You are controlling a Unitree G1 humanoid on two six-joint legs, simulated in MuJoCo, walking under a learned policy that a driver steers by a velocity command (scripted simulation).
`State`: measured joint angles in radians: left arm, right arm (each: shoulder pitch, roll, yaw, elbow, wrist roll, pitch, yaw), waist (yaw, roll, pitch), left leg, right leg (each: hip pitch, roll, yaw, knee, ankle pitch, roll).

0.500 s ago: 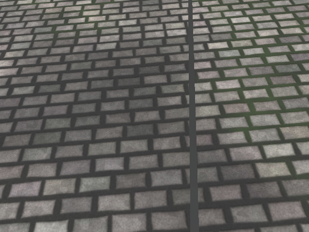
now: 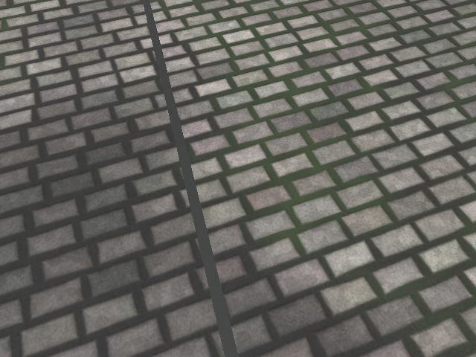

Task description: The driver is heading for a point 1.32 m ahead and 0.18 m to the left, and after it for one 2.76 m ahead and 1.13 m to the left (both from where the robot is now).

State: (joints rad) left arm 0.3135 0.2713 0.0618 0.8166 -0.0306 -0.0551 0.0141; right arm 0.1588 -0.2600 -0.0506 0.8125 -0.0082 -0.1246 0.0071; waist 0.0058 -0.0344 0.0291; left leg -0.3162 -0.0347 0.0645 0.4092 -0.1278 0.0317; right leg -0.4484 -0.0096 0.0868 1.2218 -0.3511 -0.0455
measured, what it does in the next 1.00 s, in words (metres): walks ahead: right foot, then left foot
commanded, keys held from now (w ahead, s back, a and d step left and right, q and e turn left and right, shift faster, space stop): w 0.36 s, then w+q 0.64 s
